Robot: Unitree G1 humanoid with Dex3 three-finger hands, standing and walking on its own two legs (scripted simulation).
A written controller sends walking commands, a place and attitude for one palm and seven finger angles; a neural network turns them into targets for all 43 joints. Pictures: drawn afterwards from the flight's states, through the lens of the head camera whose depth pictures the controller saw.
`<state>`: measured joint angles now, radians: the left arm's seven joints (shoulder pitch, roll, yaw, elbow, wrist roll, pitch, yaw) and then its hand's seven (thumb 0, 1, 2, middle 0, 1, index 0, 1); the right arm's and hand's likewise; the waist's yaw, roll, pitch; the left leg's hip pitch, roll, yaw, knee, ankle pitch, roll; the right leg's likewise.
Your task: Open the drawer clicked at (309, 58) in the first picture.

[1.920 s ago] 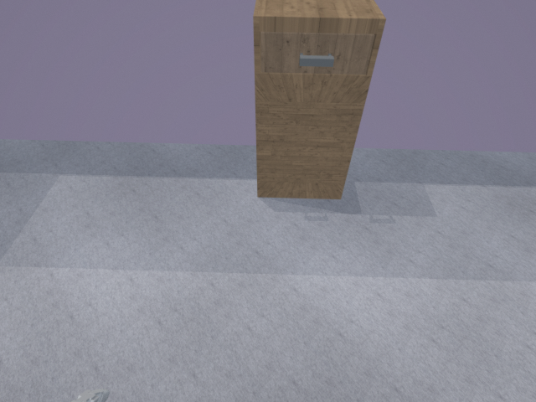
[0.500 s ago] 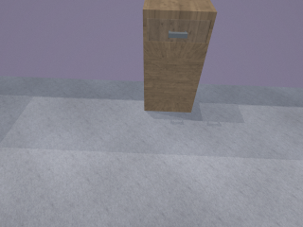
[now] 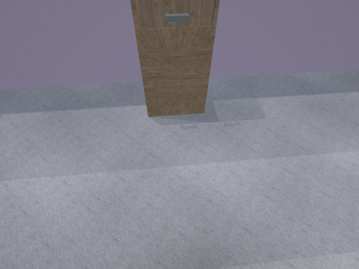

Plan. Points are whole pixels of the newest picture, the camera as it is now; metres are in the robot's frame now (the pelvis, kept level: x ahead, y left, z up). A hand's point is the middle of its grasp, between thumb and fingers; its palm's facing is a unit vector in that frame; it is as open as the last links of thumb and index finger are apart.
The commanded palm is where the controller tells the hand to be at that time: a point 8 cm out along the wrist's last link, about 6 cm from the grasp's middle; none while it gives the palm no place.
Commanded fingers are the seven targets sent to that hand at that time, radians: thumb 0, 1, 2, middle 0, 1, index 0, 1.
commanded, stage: walk to a spot facing it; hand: left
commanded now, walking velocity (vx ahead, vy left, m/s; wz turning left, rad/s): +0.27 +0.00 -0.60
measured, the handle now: (176, 15) +1.23 +0.12 +0.00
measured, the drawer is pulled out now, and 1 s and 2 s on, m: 0.00 0.00 0.00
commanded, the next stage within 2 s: none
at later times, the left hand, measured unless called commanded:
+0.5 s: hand out of the picture +0.08 +0.22 -0.15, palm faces -0.10 -0.97 -0.20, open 7.4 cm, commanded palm none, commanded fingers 0.00 0.90 0.90 -0.20 -0.30 -0.20 -0.30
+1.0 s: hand (148, 162) +0.45 +0.15 -0.16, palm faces -0.54 -0.83 -0.14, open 7.4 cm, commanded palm none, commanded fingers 0.00 0.90 0.90 -0.20 -0.30 -0.20 -0.30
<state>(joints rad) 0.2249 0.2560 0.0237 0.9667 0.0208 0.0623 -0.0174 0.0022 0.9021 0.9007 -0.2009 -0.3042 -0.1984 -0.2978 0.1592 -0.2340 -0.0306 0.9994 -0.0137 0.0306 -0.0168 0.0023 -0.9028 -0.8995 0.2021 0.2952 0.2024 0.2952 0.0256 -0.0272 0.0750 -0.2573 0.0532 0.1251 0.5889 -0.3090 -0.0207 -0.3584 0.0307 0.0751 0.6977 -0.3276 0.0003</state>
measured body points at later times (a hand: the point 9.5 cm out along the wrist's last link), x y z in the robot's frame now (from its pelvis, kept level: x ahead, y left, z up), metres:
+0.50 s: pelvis +0.09 +0.03 +0.02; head +0.11 +0.03 +0.47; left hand +0.09 +0.27 -0.13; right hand +0.17 -0.24 -0.11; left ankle +0.15 +0.15 -0.70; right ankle +0.02 -0.09 -0.73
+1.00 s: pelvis +0.26 +0.05 +0.01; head +0.31 +0.06 +0.46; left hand +0.48 +0.19 -0.15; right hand +0.05 -0.08 -0.12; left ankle +0.17 +0.14 -0.73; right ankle +0.28 -0.11 -0.66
